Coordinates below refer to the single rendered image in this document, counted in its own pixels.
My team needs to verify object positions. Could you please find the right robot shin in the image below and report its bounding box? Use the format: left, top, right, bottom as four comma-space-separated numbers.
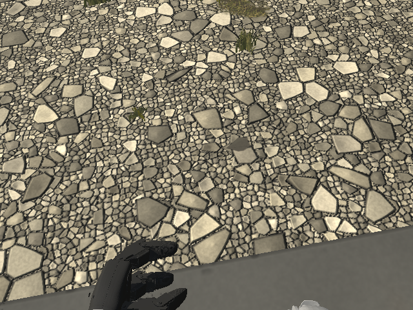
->
299, 300, 319, 308

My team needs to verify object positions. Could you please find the robot left hand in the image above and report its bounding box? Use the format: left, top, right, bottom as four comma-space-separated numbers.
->
88, 239, 187, 310

